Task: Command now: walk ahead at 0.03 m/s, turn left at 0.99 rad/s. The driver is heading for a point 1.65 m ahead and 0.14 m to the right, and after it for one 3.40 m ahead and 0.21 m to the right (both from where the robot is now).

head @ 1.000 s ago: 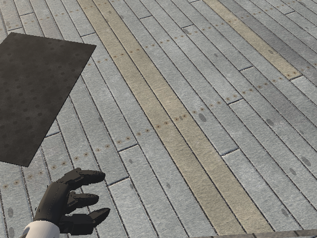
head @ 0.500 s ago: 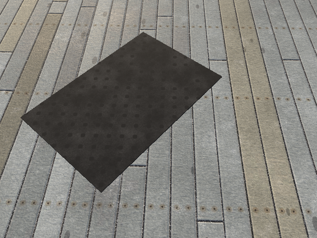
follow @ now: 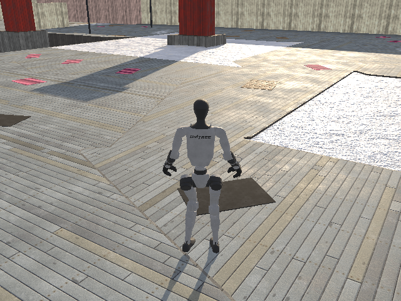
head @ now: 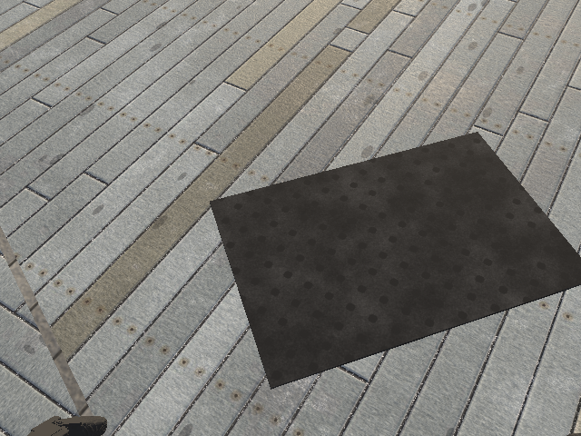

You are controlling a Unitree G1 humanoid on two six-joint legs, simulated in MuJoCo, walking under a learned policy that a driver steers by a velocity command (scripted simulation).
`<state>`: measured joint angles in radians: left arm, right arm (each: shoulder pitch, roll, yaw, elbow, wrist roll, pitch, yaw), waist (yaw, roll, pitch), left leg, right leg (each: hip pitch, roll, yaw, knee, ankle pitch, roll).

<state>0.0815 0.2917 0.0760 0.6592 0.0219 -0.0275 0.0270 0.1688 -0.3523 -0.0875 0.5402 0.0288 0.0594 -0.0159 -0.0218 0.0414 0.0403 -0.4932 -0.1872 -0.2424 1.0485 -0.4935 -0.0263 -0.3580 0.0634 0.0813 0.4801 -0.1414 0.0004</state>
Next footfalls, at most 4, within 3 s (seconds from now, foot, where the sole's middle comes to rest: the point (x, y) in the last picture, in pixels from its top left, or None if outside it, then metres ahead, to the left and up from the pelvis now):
0.34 left None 0.00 0.14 -0.77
0.72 right None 0.08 -0.09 -0.77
1.28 right None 0.03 -0.12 -0.77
1.72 left None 0.39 -0.01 -0.77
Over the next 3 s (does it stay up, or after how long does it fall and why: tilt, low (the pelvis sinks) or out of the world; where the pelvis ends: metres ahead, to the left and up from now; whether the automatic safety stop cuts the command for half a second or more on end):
stays up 1.36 -0.12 -0.02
